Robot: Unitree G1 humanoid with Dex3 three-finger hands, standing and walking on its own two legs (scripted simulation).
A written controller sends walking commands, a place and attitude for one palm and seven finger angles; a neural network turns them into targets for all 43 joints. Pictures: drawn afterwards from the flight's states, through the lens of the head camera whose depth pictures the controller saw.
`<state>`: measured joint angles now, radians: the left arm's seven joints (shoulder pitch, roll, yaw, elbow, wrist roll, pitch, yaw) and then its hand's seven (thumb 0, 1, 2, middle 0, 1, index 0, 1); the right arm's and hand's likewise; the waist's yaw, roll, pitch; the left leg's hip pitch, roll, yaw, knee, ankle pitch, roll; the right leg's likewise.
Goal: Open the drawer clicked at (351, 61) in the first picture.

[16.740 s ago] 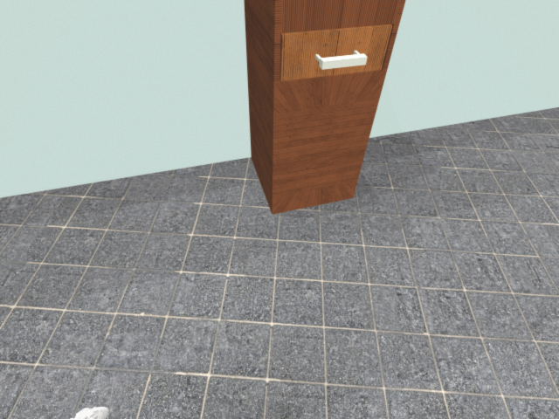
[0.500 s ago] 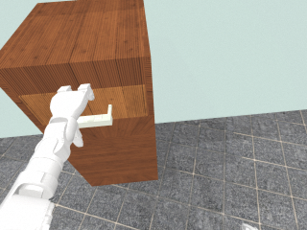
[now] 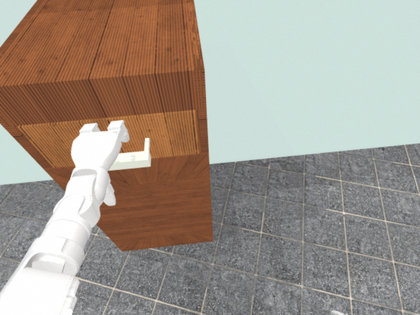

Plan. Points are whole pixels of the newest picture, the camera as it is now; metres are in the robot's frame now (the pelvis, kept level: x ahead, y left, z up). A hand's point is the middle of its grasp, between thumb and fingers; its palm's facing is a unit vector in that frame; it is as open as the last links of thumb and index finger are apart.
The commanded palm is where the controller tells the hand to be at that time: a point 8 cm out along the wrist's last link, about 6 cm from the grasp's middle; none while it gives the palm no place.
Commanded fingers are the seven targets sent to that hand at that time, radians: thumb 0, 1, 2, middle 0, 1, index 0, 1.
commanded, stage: lower the fingers behind the handle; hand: left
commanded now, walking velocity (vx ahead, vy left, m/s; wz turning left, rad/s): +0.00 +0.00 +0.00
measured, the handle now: (116, 153) +0.46 +0.24 +0.01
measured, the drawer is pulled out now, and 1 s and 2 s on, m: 0.00 0.00 0.00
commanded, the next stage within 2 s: close the thumb around the handle in 1.10 s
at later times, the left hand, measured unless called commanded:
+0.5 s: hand (117, 172) +0.41 +0.23 +0.00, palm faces -0.04 -0.02 -1.00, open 13.9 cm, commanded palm +0.39 +0.23 +0.06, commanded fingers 0.00 -0.50 0.30 -0.30 -1.20 -0.30 -1.20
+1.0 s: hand (116, 173) +0.42 +0.24 -0.01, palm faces -0.03 -0.03 -1.00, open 13.8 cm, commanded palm +0.39 +0.24 +0.05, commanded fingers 0.00 -0.50 0.30 -0.30 -1.20 -0.30 -1.20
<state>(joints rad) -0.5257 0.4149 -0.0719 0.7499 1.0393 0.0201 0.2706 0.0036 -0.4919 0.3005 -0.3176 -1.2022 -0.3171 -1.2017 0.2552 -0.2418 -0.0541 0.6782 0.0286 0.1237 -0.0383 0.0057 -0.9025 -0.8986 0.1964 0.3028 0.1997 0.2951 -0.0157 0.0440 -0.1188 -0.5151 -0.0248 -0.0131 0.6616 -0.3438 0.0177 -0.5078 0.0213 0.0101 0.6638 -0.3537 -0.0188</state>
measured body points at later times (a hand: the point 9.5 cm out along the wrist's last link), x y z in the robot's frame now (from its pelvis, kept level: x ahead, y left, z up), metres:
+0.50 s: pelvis +0.00 -0.01 -0.01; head +0.06 -0.02 +0.44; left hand +0.41 +0.23 +0.06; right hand +0.06 -0.27 -0.14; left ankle -0.02 +0.11 -0.72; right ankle -0.02 -0.11 -0.72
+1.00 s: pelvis +0.00 +0.00 -0.02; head +0.07 -0.01 +0.43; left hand +0.41 +0.24 +0.04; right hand +0.06 -0.27 -0.15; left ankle -0.02 +0.11 -0.72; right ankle -0.02 -0.11 -0.72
